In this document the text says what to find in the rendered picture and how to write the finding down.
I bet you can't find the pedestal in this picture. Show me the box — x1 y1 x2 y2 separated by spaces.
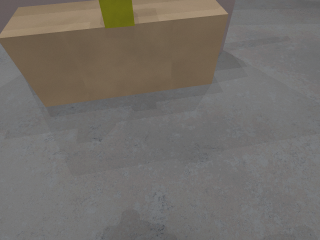
0 0 229 107

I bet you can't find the carton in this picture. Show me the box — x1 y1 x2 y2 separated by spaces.
98 0 135 28

